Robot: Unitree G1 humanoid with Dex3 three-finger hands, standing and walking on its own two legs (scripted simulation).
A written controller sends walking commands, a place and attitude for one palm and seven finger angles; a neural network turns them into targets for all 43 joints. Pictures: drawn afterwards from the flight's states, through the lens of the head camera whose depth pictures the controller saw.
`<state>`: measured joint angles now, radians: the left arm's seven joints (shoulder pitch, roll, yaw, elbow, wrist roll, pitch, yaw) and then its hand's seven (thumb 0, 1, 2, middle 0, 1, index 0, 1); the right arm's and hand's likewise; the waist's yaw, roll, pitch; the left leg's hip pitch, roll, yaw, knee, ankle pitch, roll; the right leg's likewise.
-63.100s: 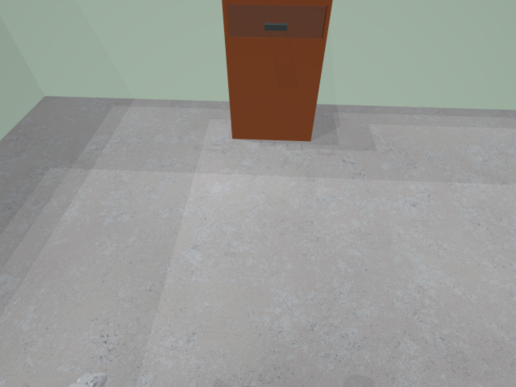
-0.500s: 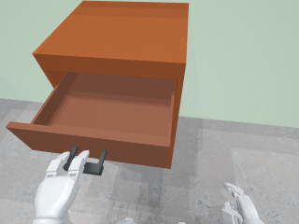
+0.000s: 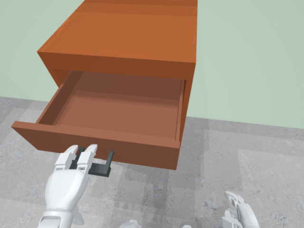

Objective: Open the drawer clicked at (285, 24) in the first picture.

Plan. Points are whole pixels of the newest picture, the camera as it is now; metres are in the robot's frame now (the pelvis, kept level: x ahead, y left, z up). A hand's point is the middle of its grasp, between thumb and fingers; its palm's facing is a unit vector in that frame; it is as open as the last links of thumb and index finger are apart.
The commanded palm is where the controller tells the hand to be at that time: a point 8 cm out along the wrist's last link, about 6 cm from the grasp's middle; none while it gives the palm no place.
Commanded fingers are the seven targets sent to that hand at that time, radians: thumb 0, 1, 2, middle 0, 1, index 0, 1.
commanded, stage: lift the hand off the handle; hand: left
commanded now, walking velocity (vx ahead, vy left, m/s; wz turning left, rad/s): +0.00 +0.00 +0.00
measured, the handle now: (93, 160) +0.29 +0.19 +0.00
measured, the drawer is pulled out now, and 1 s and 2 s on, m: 0.24 0.24 0.24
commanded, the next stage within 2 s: draw the hand back to the body in 1.22 s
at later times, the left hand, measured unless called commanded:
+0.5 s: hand (72, 172) +0.23 +0.20 +0.07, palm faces +0.07 -0.15 -0.99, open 16.1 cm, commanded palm +0.20 +0.21 +0.13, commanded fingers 0.00 -0.50 0.30 -0.15 -0.30 -0.15 -0.30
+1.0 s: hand (57, 160) +0.23 +0.21 +0.14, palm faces +0.09 -0.15 -0.98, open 16.2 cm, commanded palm +0.20 +0.21 +0.20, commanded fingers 0.00 -0.50 0.30 -0.15 -0.30 -0.15 -0.30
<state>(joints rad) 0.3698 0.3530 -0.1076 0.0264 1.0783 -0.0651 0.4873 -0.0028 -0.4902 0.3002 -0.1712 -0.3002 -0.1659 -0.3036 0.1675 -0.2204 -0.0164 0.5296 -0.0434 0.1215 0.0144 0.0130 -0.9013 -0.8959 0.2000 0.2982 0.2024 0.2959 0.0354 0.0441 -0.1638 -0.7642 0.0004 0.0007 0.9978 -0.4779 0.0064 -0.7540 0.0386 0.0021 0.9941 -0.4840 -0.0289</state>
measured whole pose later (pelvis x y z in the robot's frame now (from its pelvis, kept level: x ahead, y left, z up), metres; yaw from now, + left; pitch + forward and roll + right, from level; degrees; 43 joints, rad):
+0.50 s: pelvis +0.02 +0.01 +0.02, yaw -1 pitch +9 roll +0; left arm 0.41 0.37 -0.14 -0.21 1.01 0.02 0.34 0.00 -0.49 0.30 -0.17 -0.30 -0.19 -0.31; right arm 0.15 -0.22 0.01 0.49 -0.01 0.12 0.04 0.01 -0.90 -0.90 0.20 0.30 0.20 0.30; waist 0.06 0.06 -0.14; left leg -0.55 -0.01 0.02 0.84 -0.44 0.01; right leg -0.55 0.03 0.02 0.84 -0.44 -0.02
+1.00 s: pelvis +0.03 +0.00 +0.04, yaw +0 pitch +5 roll +0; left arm 0.48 0.46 -0.05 -0.44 0.91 0.01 0.18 0.00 -0.49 0.30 -0.17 -0.30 -0.17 -0.30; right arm 0.15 -0.25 0.00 0.49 0.00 0.14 0.04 0.01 -0.90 -0.90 0.20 0.30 0.20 0.30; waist 0.09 0.09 -0.10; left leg -0.39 0.00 0.01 0.68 -0.39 0.01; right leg -0.38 0.03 0.02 0.68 -0.39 -0.02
